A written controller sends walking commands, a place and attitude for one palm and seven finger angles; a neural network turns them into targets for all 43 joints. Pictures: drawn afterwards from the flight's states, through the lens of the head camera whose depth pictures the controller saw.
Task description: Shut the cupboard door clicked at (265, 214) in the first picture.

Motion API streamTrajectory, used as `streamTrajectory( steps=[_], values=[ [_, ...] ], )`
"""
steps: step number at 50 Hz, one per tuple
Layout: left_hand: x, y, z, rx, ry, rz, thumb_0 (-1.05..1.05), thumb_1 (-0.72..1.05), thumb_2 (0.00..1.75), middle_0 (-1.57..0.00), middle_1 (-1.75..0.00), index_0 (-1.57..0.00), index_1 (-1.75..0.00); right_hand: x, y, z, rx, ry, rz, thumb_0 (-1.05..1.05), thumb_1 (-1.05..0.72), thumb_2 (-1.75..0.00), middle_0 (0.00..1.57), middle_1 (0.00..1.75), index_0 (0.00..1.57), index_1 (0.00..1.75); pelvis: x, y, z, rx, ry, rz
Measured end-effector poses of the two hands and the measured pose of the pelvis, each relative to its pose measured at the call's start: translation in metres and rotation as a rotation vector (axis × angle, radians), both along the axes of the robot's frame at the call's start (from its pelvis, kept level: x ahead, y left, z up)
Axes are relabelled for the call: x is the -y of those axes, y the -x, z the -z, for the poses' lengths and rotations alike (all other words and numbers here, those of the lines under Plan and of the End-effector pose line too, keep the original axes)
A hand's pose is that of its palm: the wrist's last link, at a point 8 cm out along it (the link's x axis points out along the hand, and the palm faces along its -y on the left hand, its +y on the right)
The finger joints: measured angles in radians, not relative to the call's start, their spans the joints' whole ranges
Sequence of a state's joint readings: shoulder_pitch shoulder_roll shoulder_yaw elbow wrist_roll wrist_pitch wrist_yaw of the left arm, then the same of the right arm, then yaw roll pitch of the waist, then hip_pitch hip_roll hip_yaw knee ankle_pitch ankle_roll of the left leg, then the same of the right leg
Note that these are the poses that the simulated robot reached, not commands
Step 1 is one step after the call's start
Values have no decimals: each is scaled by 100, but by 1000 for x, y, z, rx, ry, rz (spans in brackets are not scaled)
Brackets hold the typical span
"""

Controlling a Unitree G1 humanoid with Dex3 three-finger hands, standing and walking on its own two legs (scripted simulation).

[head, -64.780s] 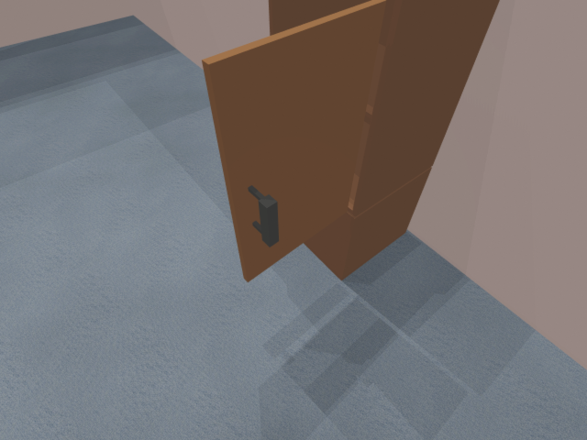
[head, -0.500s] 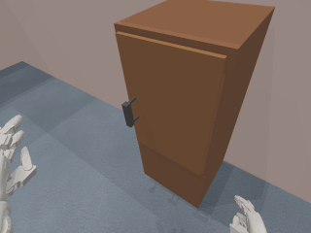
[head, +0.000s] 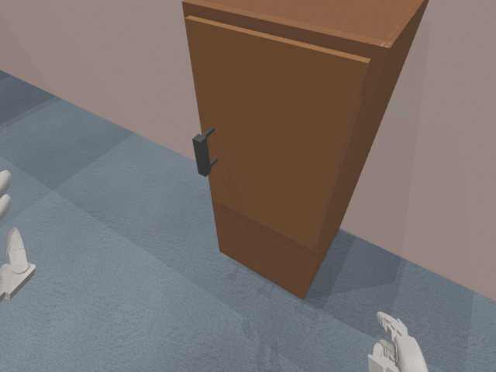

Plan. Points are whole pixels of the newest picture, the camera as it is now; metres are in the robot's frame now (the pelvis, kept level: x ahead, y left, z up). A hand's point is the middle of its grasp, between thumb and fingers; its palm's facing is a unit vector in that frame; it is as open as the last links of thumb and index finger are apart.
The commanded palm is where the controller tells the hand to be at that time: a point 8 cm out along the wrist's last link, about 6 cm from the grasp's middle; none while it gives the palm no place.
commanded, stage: step back with the hand held close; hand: left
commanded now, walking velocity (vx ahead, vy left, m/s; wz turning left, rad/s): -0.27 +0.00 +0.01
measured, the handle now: (207, 151) +0.67 +0.16 -0.08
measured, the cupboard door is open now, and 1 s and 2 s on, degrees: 0 0 0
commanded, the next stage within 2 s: stop stepping back and stand still in 1.04 s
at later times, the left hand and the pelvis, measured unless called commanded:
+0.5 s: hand out of the picture +0.14 +0.27 +0.17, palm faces +0.46 -0.76 -0.46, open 7.4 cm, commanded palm +0.07 +0.30 +0.18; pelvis -0.05 +0.00 -0.01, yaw +3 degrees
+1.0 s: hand out of the picture +0.09 +0.31 +0.17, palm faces +0.48 -0.78 -0.41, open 7.4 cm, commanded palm +0.02 +0.33 +0.18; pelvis -0.11 +0.02 -0.01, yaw +3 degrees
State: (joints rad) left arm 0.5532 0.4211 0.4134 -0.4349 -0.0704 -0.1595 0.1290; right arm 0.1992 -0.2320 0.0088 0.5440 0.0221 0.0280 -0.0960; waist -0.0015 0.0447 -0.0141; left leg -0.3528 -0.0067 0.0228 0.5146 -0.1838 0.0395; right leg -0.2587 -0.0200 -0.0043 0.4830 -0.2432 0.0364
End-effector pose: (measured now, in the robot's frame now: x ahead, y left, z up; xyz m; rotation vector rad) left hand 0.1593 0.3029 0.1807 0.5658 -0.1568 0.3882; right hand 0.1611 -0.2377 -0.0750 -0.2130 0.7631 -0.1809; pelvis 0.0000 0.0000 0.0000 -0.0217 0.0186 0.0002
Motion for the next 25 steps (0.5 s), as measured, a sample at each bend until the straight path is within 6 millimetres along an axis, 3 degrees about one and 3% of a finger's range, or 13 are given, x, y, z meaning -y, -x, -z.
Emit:
streamTrajectory(
  steps=[6,13,18,25],
  values=[
    [-4,25,3,46,-11,-27,1,89,90,-21,-30,-21,-31,-1,20,3,6,20,-31,1,-90,-90,20,30,21,30,2,19,5,7,7,-16],
    [7,48,-2,119,-17,-32,1,89,90,-21,-30,-21,-31,4,36,9,14,23,-63,1,-90,-90,20,30,21,30,10,35,10,16,13,-23],
    [11,53,-2,161,11,-1,1,89,90,-21,-30,-21,-31,9,51,10,-8,46,-53,1,-90,-90,20,30,21,30,7,43,10,16,16,-27],
    [-5,58,-6,161,-46,25,1,88,90,-22,-30,-21,-31,5,67,3,6,65,-16,1,-90,-90,20,30,21,30,1,55,9,11,45,-44]
  ],
)
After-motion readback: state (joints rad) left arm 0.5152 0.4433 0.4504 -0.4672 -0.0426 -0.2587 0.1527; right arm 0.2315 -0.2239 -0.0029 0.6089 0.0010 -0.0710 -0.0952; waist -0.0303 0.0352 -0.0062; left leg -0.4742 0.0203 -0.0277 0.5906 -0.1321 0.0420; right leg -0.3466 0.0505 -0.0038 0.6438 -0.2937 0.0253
